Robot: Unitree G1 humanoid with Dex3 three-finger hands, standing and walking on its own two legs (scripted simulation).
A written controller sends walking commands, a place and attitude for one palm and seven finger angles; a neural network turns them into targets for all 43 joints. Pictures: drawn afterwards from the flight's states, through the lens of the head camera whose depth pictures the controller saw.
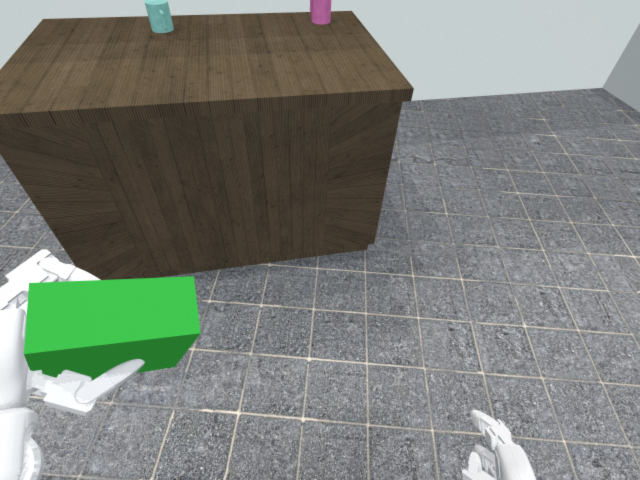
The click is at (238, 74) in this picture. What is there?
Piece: table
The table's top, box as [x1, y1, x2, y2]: [0, 11, 413, 128]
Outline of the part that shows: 413,88 351,11 331,11 330,22 322,25 314,24 310,21 310,12 175,15 171,16 174,29 167,33 153,32 150,28 147,16 43,19 0,69 0,128 410,100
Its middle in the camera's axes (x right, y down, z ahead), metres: -0.36 -0.58 +1.24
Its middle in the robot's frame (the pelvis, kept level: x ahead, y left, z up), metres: +1.30 +0.44 -0.03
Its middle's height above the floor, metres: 0.74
